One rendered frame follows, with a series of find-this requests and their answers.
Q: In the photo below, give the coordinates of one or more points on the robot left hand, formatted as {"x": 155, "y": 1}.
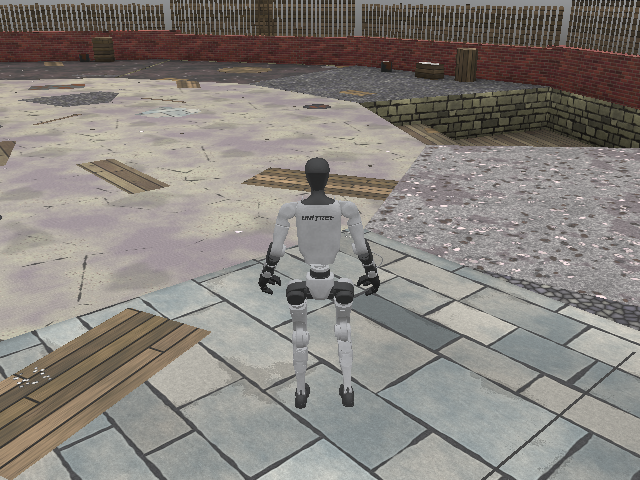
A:
{"x": 263, "y": 281}

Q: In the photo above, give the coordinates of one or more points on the robot left forearm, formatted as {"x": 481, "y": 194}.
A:
{"x": 269, "y": 264}

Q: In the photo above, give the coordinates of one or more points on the robot right forearm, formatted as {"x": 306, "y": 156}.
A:
{"x": 368, "y": 262}

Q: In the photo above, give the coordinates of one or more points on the robot right hand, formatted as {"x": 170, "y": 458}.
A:
{"x": 365, "y": 280}

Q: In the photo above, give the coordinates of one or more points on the left robot thigh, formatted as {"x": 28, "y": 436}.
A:
{"x": 297, "y": 301}

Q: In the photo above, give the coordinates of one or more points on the left robot foot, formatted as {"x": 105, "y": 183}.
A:
{"x": 301, "y": 400}

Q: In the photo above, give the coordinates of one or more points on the right robot upper arm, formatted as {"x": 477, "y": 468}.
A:
{"x": 350, "y": 210}

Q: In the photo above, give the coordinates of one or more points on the left robot upper arm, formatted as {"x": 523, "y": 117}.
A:
{"x": 287, "y": 211}

